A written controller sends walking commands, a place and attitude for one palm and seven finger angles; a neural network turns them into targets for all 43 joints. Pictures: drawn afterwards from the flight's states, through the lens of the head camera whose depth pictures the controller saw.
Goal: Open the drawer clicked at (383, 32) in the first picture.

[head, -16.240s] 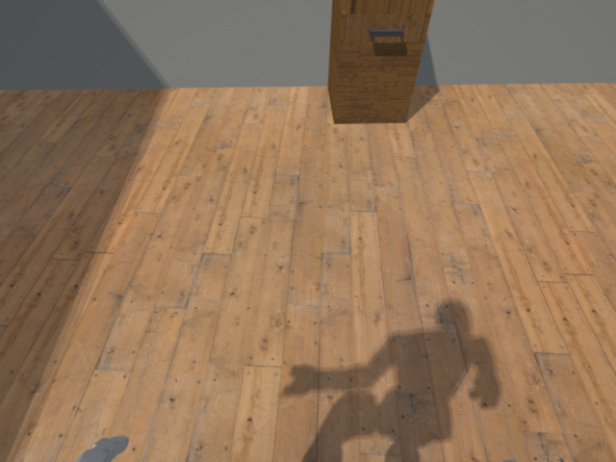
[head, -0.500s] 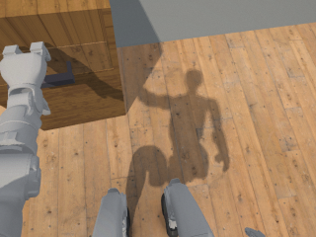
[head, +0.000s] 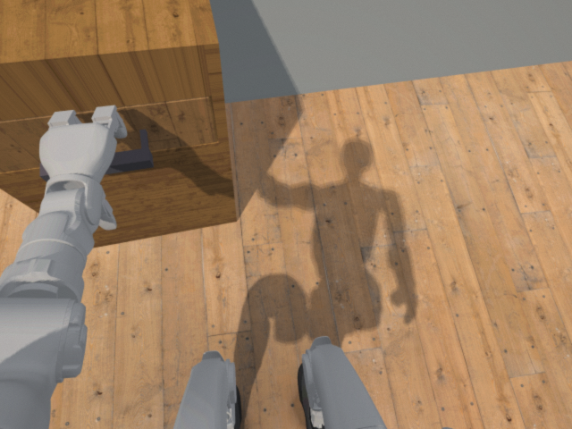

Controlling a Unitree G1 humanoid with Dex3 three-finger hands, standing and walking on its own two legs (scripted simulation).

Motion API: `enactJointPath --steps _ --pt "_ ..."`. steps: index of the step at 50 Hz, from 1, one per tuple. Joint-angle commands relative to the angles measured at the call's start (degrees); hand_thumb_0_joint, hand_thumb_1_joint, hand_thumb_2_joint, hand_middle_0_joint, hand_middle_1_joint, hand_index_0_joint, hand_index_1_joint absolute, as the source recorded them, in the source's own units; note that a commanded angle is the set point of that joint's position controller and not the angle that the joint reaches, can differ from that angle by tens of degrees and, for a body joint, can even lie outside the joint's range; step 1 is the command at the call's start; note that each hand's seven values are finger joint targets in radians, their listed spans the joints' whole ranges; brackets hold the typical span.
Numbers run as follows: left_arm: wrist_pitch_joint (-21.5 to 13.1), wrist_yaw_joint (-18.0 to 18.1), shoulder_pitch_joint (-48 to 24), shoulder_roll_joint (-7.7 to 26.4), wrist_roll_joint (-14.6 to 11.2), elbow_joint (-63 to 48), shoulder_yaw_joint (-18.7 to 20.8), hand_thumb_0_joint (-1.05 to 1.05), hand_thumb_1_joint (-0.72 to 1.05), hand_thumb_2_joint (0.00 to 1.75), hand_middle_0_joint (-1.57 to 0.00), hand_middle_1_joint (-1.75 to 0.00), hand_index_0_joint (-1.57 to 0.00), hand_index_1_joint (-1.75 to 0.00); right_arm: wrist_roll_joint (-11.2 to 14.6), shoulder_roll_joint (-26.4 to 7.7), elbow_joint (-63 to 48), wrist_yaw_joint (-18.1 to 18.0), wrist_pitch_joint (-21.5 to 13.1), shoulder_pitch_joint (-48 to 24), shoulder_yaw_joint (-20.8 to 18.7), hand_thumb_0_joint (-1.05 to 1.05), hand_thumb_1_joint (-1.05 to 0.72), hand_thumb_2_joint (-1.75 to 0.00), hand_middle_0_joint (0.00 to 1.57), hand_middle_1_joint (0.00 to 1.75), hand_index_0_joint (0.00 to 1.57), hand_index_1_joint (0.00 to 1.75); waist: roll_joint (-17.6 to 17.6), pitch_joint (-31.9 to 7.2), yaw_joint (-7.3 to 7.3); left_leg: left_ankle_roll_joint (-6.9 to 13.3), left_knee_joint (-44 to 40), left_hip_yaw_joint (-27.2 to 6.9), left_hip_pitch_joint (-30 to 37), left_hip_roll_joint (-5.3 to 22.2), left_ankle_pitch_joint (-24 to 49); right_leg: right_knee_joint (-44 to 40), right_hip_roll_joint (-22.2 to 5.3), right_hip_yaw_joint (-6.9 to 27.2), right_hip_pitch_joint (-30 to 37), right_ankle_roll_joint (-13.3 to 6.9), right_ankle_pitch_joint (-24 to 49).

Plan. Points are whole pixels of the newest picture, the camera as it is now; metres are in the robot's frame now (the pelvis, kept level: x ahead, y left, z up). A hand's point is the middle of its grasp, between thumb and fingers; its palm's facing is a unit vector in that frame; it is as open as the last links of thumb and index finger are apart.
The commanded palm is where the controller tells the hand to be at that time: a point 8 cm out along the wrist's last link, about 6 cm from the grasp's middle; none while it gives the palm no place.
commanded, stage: move the hooked fingers above the handle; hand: left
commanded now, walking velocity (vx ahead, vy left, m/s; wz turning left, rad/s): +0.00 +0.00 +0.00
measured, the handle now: (98, 153) +0.55 +0.27 -0.11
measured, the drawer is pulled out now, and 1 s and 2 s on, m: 0.00 0.00 0.00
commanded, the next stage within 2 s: none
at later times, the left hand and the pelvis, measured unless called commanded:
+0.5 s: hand (110, 149) +0.51 +0.22 -0.03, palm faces -0.01 -0.10 -1.00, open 13.9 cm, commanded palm +0.49 +0.24 +0.01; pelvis +0.00 +0.00 +0.00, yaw +0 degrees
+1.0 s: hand (98, 150) +0.51 +0.24 -0.03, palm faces -0.02 -0.07 -1.00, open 13.9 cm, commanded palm +0.49 +0.23 +0.01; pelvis -0.01 -0.01 -0.01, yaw +1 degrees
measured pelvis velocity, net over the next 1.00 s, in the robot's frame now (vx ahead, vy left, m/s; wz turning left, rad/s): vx -0.01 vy -0.01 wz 0.01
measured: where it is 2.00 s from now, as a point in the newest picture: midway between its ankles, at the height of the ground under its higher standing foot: (273, 428)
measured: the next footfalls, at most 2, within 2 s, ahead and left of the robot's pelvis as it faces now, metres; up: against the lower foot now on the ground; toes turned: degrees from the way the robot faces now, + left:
none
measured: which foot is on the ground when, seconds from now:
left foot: down 0.00-1.00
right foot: down 0.00-1.00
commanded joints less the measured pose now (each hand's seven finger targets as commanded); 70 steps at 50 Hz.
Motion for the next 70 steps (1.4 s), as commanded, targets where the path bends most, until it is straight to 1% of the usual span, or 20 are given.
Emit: enactJointPath --steps 1,4,7,11,13,15,20,24,29,32,35,38,40,45,48,54,58,64,68,70 --pt "-2.5 7.7 -23.2 21.3 1.4 -16.0 8.0 0.00 -0.50 0.30 -0.30 -1.20 -0.30 -1.20 -0.8 -10.1 -1.6 -0.5 0.0 9.1 -4.1 0.00 -0.90 -0.90 0.20 0.30 0.20 0.30 9.1 -34.2 1.44 0.2 -5.9 -1.6 24.7 0.5 28.7 -3.1 1.0 -2.6 13.7 -4.1 16.1" --pt "0.2 10.9 -21.7 22.3 1.1 -13.7 9.4 0.00 -0.50 0.30 -0.30 -1.20 -0.30 -1.20 -0.7 -10.3 -1.5 0.2 0.3 8.8 -4.0 0.00 -0.90 -0.90 0.20 0.30 0.20 0.30 8.9 -34.8 2.03 -0.1 -6.0 -1.4 24.1 0.4 29.4 -2.6 0.9 -2.9 14.8 -3.8 16.8" --pt "4.7 10.9 -20.5 18.8 0.5 -9.6 6.1 0.00 -0.50 0.30 -0.30 -1.20 -0.30 -1.20 -0.1 -10.6 -1.4 1.1 0.1 9.3 -4.2 0.00 -0.90 -0.90 0.20 0.30 0.20 0.30 9.1 -35.2 1.39 -0.2 -6.8 -1.3 25.3 0.3 29.2 -3.7 1.0 -3.3 15.7 -3.7 17.6" --pt "8.0 4.8 -23.0 11.2 -2.5 -8.5 -1.5 0.00 -0.50 0.30 -0.30 -1.20 -0.30 -1.20 0.6 -10.8 -0.6 1.0 -0.3 10.9 -4.7 0.00 -0.90 -0.90 0.20 0.30 0.20 0.30 6.7 -36.0 -1.74 0.0 -8.0 -1.8 28.9 0.6 28.3 -6.3 1.0 -3.6 16.6 -3.1 17.9" --pt "7.0 0.7 -26.1 6.3 -4.4 -10.8 -5.9 0.00 -0.50 0.30 -0.30 -1.20 -0.30 -1.20 0.6 -10.6 0.1 0.4 -0.4 11.1 -4.9 0.00 -0.90 -0.90 0.20 0.30 0.20 0.30 5.3 -35.0 -4.03 0.2 -8.6 -2.8 30.8 0.9 27.1 -7.5 0.9 -3.7 15.0 -3.0 16.4" --pt "4.2 -2.1 -29.1 6.2 -4.9 -14.9 -6.7 0.00 -0.50 0.30 -0.30 -1.20 -0.30 -1.20 0.6 -10.4 0.8 -0.3 -0.7 11.4 -5.0 0.00 -0.90 -0.90 0.20 0.30 0.20 0.30 6.4 -34.2 -4.22 0.3 -8.8 -3.3 32.0 0.9 25.6 -7.9 0.9 -3.5 13.5 -3.2 14.3" --pt "-2.7 0.7 -27.3 14.7 -0.3 -14.9 0.9 0.00 -0.50 0.30 -0.30 -1.20 -0.30 -1.20 -0.2 -9.7 1.1 -1.7 -0.6 10.6 -4.1 0.00 -0.90 -0.90 0.20 0.30 0.20 0.30 9.3 -28.1 -1.51 0.0 -7.9 -3.2 28.1 0.6 26.0 -5.6 1.1 -3.6 8.7 -4.5 11.8" --pt "1.4 8.6 -20.7 20.4 1.1 -5.3 7.1 0.00 -0.50 0.30 -0.30 -1.20 -0.30 -1.20 -0.8 -9.7 -1.4 -0.5 0.5 7.8 -2.4 0.00 -0.90 -0.90 0.20 0.30 0.20 0.30 6.7 -23.0 1.40 0.4 -7.0 -1.3 17.1 -0.2 22.9 -3.9 1.1 -3.3 10.5 -4.4 10.7" --pt "9.3 11.1 -16.8 22.9 1.4 -2.1 7.8 0.00 -0.50 0.30 -0.30 -1.20 -0.30 -1.20 0.4 -10.9 -4.5 1.0 1.1 7.8 -2.3 0.00 -0.90 -0.90 0.20 0.30 0.20 0.30 4.7 -31.0 3.37 0.2 -8.2 0.0 17.4 -0.6 24.3 -3.4 0.9 -3.0 19.2 -3.8 16.2" --pt "11.3 9.4 -20.6 23.6 -1.0 -5.5 7.1 0.00 -0.50 0.30 -0.30 -1.20 -0.30 -1.20 1.4 -10.9 -5.0 0.7 0.7 8.0 -2.5 0.00 -0.90 -0.90 0.20 0.30 0.20 0.30 2.0 -36.0 2.46 0.7 -9.1 0.4 17.8 -0.8 22.1 -5.4 0.7 -2.1 25.3 -2.8 17.4" --pt "7.7 5.0 -28.0 22.5 -2.6 -12.6 4.9 0.00 -0.50 0.30 -0.30 -1.20 -0.30 -1.20 1.6 -11.0 -3.4 -0.4 -0.8 9.5 -3.2 0.00 -0.90 -0.90 0.20 0.30 0.20 0.30 2.9 -41.9 -0.85 1.3 -8.1 -0.3 21.5 -0.2 21.2 -6.4 0.6 -1.3 25.0 -2.2 17.2" --pt "2.4 1.0 -33.8 13.3 -2.8 -18.4 -3.1 0.00 -0.50 0.30 -0.30 -1.20 -0.30 -1.20 1.2 -10.2 -0.9 -1.3 -2.5 10.4 -4.2 0.00 -0.90 -0.90 0.20 0.30 0.20 0.30 5.5 -39.8 -4.84 1.4 -7.5 -1.5 26.5 0.3 20.2 -7.5 0.6 -1.4 18.3 -2.5 14.1" --pt "-0.3 -0.3 -32.4 11.3 -2.6 -16.7 -4.4 0.00 -0.50 0.30 -0.30 -1.20 -0.30 -1.20 0.9 -10.3 1.0 -1.9 -3.3 11.3 -4.5 0.00 -0.90 -0.90 0.20 0.30 0.20 0.30 5.5 -34.3 -5.26 1.2 -7.0 -2.0 26.2 0.4 18.4 -7.5 0.8 -2.0 13.2 -2.9 10.6" --pt "-1.1 1.5 -25.3 10.0 -1.8 -7.3 -2.5 0.00 -0.50 0.30 -0.30 -1.20 -0.30 -1.20 0.3 -9.8 1.7 -1.5 -2.3 11.3 -4.1 0.00 -0.90 -0.90 0.20 0.30 0.20 0.30 9.4 -24.9 -2.42 0.1 -7.5 -2.2 23.6 0.1 20.0 -6.1 1.1 -3.5 6.3 -4.3 8.6" --pt "2.5 4.2 -20.6 15.7 -0.8 0.0 2.5 0.00 -0.50 0.30 -0.30 -1.20 -0.30 -1.20 0.3 -10.4 0.0 -0.7 -0.9 10.3 -2.8 0.00 -0.90 -0.90 0.20 0.30 0.20 0.30 6.4 -21.2 -0.29 0.3 -7.5 -1.0 17.2 -0.2 19.7 -5.4 1.1 -3.5 8.9 -4.4 9.3" --pt "5.0 6.5 -21.3 25.1 0.9 -8.5 7.8 0.00 -0.50 0.30 -0.30 -1.20 -0.30 -1.20 0.5 -10.9 -4.3 -0.1 0.3 8.9 -2.5 0.00 -0.90 -0.90 0.20 0.30 0.20 0.30 6.0 -34.9 2.36 0.9 -6.1 0.5 17.2 -0.3 23.5 -3.4 1.0 -1.8 20.4 -3.5 17.3" --pt "1.7 5.7 -23.8 24.6 -0.9 -19.5 8.7 0.00 -0.50 0.30 -0.30 -1.20 -0.30 -1.20 0.7 -10.5 -3.6 -0.4 -0.7 9.6 -3.8 0.00 -0.90 -0.90 0.20 0.30 0.20 0.30 9.0 -45.9 2.04 0.5 -6.0 -1.0 27.1 0.4 30.2 -3.3 0.9 -1.7 22.3 -3.3 22.0" --pt "1.5 5.2 -24.7 12.5 -1.7 -14.2 0.0 0.00 -0.50 0.30 -0.30 -1.20 -0.30 -1.20 0.5 -10.3 1.0 -0.5 -1.2 11.2 -4.9 0.00 -0.90 -0.90 0.20 0.30 0.20 0.30 6.2 -33.8 -2.54 0.3 -7.2 -2.1 28.4 1.1 27.1 -6.3 1.0 -3.0 13.5 -3.0 16.1" --pt "3.4 3.5 -25.6 7.2 -2.8 -7.9 -4.3 0.00 -0.50 0.30 -0.30 -1.20 -0.30 -1.20 0.5 -10.1 2.2 -0.4 -1.2 11.5 -4.6 0.00 -0.90 -0.90 0.20 0.30 0.20 0.30 6.2 -26.4 -3.69 0.1 -8.8 -2.3 26.6 0.8 23.4 -7.7 1.0 -3.7 10.1 -3.5 12.2" --pt "3.6 2.7 -23.7 7.9 -2.4 -5.7 -3.7 0.00 -0.50 0.30 -0.30 -1.20 -0.30 -1.20 0.4 -10.1 1.6 -0.4 -0.8 11.4 -4.3 0.00 -0.90 -0.90 0.20 0.30 0.20 0.30 6.2 -25.6 -2.80 0.0 -8.7 -2.0 26.0 0.6 23.9 -7.3 1.2 -3.7 10.1 -3.9 12.5"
